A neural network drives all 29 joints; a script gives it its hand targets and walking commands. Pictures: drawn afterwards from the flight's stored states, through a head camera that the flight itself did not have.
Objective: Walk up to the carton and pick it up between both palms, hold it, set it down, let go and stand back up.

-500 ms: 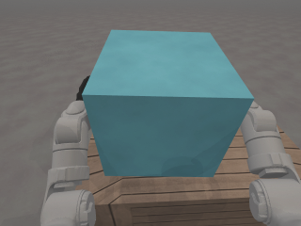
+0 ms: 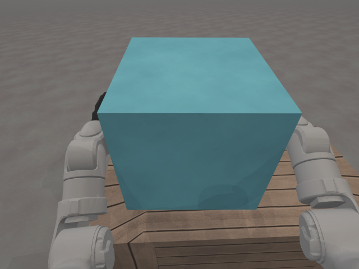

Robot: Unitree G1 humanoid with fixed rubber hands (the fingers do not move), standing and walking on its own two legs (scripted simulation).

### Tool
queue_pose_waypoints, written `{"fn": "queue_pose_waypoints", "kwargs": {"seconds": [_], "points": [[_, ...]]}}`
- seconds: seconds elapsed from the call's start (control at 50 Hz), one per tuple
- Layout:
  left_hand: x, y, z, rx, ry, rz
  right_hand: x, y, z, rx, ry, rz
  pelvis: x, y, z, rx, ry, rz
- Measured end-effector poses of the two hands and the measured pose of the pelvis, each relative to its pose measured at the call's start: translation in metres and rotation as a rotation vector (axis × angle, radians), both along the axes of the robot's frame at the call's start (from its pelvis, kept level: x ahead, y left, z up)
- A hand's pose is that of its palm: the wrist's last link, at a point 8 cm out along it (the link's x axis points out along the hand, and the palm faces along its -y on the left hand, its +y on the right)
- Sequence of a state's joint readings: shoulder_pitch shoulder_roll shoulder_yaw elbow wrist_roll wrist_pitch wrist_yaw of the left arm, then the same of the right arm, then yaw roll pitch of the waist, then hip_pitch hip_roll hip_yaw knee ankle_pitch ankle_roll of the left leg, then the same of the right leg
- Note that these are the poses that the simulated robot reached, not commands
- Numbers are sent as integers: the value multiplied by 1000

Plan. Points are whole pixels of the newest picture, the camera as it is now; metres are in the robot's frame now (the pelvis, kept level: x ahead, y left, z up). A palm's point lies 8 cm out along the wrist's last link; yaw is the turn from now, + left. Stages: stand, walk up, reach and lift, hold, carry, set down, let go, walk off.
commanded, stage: hold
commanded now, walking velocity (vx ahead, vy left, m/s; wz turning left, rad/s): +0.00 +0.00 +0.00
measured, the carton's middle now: (191, 119) +0.40 +0.00 +0.19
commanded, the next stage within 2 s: none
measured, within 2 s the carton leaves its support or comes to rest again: neither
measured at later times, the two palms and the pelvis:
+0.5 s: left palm (96, 124) +0.34 +0.20 +0.22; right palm (278, 117) +0.36 -0.19 +0.22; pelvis +0.00 +0.01 +0.00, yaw +0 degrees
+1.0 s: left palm (101, 125) +0.35 +0.19 +0.22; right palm (282, 117) +0.36 -0.20 +0.22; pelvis -0.01 +0.01 +0.00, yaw +0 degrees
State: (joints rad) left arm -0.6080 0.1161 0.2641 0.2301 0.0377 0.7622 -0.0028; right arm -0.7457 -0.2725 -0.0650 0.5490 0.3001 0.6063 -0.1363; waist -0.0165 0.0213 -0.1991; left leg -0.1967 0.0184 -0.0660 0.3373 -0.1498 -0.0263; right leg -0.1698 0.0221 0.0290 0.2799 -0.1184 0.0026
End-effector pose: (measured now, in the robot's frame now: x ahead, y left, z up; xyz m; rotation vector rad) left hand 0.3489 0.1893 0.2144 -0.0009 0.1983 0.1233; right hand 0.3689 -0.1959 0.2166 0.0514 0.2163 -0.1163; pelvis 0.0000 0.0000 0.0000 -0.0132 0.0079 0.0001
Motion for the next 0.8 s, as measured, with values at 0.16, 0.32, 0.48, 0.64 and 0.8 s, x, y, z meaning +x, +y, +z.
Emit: {"fn": "queue_pose_waypoints", "kwargs": {"seconds": [0.16,0.32,0.48,0.64,0.8], "points": [[0,1,-1,-7,4,-2,0,1,-1,6,6,-2,0,-2,0,1,5,7],[-5,5,3,-9,-22,-5,-6,5,3,17,-20,-5,1,2,0,0,3,1],[-5,9,6,-7,-7,-10,-8,8,4,8,-7,-12,-4,6,0,1,-9,-2],[-2,8,-3,-4,13,-28,-11,7,3,-11,12,-27,-9,10,-1,0,3,-5],[-7,5,2,-4,-17,-16,-15,4,9,-16,-21,-24,-7,10,-1,-3,2,-10]]}}
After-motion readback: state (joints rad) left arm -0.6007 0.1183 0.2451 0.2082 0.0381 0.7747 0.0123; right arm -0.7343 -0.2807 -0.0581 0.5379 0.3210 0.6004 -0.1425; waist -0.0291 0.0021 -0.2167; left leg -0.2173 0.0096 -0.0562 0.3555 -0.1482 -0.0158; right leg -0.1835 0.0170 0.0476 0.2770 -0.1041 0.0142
